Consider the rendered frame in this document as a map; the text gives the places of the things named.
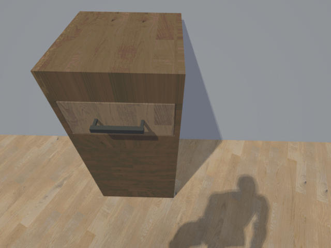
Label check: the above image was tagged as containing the handle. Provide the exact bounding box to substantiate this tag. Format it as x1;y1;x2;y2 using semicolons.
89;119;144;134

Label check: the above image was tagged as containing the cabinet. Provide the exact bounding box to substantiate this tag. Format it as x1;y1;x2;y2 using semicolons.
31;11;186;198

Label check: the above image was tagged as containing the drawer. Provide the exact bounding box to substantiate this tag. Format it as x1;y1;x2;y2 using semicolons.
56;101;175;135

